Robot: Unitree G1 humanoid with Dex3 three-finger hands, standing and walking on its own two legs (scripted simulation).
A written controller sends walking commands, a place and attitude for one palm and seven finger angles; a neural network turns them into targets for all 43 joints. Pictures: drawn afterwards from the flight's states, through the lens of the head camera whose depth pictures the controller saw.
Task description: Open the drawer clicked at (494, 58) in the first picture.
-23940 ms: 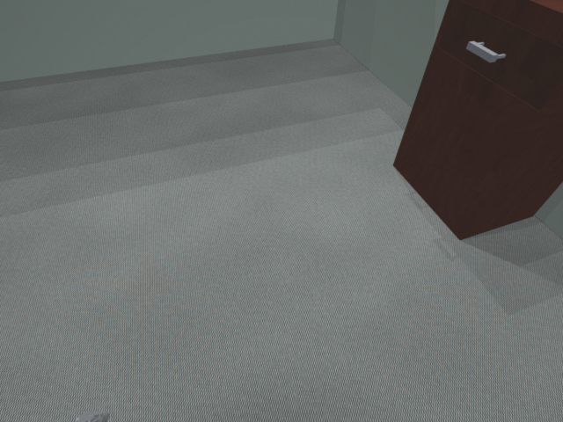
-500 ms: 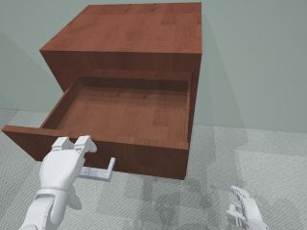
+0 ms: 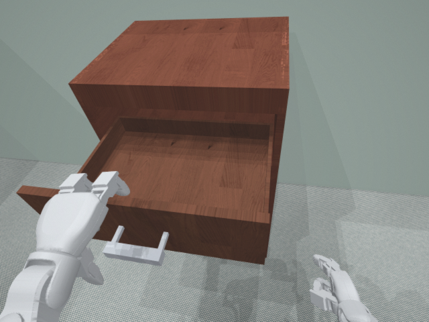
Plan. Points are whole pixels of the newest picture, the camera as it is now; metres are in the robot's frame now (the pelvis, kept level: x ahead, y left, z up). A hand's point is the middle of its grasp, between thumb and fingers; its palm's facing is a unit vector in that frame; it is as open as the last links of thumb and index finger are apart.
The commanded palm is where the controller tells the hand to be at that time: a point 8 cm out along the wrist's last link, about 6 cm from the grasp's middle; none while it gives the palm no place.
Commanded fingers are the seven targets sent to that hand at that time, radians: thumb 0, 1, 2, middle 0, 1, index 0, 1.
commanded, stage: lift the hand off the handle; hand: left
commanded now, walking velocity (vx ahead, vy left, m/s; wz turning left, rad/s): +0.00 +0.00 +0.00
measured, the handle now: (138, 243) +0.26 +0.21 -0.01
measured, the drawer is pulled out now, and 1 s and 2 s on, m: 0.30 0.30 0.30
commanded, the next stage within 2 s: draw the hand back to the body in 0.22 s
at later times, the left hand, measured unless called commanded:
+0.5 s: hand (88, 229) +0.21 +0.23 +0.13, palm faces +0.09 -0.09 -0.99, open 13.8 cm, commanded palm +0.18 +0.23 +0.19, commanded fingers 0.00 -0.50 0.30 -0.30 -1.20 -0.30 -1.20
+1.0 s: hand (82, 237) +0.19 +0.23 +0.14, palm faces +0.18 -0.55 -0.81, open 13.8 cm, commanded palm +0.16 +0.25 +0.18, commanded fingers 0.00 -0.32 0.38 -0.29 -1.09 -0.29 -1.09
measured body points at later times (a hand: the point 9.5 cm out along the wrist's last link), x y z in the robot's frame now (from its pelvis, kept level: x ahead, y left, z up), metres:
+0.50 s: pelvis +0.00 +0.00 +0.00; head +0.00 -0.05 +0.45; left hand +0.20 +0.23 +0.19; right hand +0.23 -0.21 -0.09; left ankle -0.01 +0.12 -0.74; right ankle -0.03 -0.12 -0.74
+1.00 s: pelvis +0.00 +0.00 +0.00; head +0.01 -0.04 +0.45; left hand +0.18 +0.26 +0.18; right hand +0.22 -0.21 -0.09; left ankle -0.01 +0.12 -0.74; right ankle -0.03 -0.12 -0.74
